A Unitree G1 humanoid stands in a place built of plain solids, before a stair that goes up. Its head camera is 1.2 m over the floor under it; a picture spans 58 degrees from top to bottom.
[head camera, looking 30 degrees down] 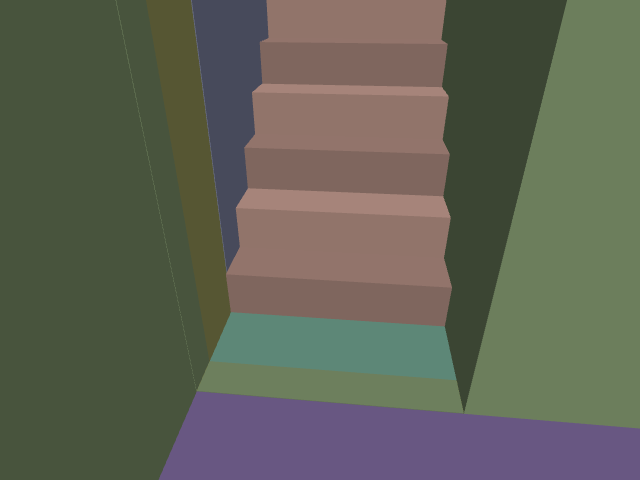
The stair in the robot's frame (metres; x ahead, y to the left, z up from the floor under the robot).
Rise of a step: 0.20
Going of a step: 0.21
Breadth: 0.90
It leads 6 degrees to the right of straight ahead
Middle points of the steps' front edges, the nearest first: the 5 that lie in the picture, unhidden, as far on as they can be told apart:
1.41 -0.07 0.20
1.62 -0.09 0.39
1.84 -0.11 0.59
2.05 -0.13 0.79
2.27 -0.15 0.98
